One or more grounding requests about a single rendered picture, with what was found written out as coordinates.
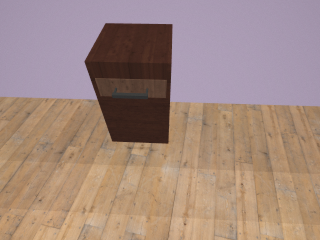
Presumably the handle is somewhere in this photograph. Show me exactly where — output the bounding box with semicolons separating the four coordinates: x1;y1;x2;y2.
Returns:
112;87;148;99

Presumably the drawer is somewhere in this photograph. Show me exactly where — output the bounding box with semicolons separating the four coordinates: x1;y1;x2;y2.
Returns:
95;78;167;98

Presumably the cabinet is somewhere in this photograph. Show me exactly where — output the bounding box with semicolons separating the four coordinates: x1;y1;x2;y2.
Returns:
84;23;173;144

